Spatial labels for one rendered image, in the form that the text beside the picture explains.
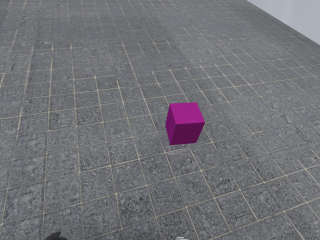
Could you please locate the carton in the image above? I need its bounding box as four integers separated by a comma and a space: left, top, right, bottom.
165, 102, 205, 145

